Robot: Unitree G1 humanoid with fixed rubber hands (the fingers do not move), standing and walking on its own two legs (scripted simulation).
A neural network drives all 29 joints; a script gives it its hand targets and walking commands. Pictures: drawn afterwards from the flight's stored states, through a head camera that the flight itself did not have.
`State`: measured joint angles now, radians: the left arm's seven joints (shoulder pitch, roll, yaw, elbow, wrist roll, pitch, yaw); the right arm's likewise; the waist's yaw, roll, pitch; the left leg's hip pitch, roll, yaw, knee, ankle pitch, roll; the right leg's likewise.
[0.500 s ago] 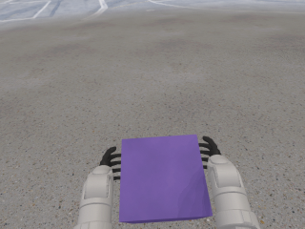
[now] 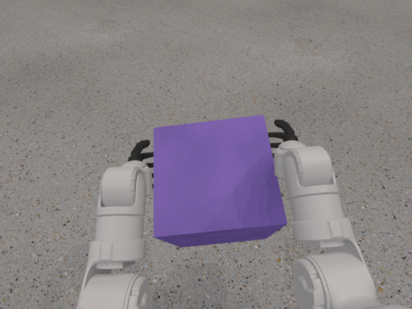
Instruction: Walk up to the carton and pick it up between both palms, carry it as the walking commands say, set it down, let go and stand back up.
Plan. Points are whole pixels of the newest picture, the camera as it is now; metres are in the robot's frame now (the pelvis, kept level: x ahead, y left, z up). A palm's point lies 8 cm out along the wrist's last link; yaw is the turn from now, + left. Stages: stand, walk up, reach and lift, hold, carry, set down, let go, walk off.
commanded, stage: carry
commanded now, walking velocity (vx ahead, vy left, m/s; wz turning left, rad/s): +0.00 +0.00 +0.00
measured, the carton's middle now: (216, 190) +0.37 -0.01 +0.01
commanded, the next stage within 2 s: none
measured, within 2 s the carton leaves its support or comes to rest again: neither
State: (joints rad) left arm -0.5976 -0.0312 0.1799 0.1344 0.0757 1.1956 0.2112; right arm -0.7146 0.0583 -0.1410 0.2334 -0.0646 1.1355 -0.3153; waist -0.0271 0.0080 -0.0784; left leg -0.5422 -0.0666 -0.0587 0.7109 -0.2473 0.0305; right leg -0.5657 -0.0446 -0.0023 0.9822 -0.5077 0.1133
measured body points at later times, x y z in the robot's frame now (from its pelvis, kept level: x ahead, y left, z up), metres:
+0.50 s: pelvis -0.04 -0.02 +0.01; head +0.00 -0.03 +0.46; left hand +0.31 +0.18 +0.12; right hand +0.38 -0.10 +0.14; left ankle -0.09 +0.09 -0.72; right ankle +0.00 -0.11 -0.71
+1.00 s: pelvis -0.10 -0.02 +0.02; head -0.14 -0.04 +0.46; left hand +0.21 +0.20 +0.16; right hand +0.28 -0.09 +0.17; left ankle -0.09 +0.09 -0.71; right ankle +0.00 -0.11 -0.71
